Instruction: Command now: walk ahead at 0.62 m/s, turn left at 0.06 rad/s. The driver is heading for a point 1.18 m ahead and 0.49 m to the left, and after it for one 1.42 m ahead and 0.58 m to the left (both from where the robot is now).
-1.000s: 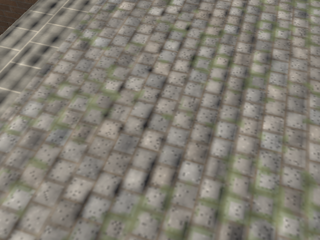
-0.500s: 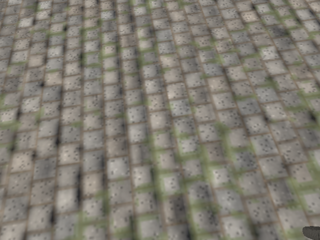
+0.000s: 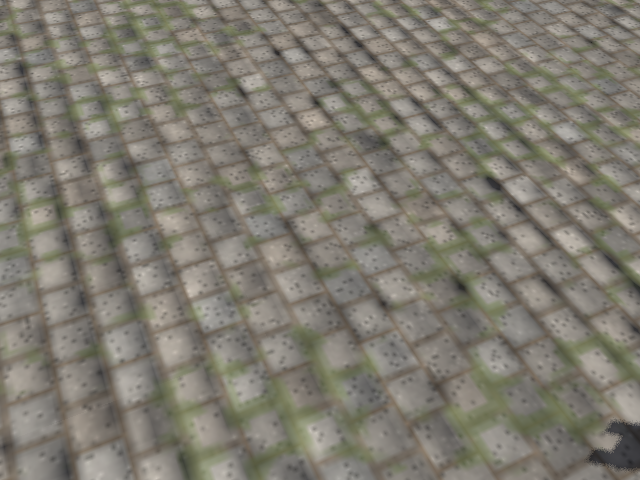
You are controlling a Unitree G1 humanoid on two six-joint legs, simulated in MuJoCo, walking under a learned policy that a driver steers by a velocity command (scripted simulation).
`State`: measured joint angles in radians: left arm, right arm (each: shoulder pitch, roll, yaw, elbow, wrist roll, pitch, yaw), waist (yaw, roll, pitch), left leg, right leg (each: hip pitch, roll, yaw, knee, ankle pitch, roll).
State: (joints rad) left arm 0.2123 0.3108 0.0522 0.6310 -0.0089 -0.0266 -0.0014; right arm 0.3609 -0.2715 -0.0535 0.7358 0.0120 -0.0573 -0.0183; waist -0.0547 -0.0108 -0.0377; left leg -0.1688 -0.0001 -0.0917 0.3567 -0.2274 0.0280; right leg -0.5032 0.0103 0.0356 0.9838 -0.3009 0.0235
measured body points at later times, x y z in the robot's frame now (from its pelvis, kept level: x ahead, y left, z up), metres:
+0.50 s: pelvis +0.23 -0.01 -0.03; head +0.26 +0.00 +0.42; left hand +0.10 +0.25 -0.15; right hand +0.54 -0.16 -0.10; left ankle +0.35 +0.15 -0.68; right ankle +0.08 -0.16 -0.75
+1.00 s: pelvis +0.62 +0.23 -0.03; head +0.65 +0.26 +0.42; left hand +0.67 +0.56 -0.09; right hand +0.80 -0.01 -0.14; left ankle +0.44 +0.13 -0.75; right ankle +0.89 +0.26 -0.72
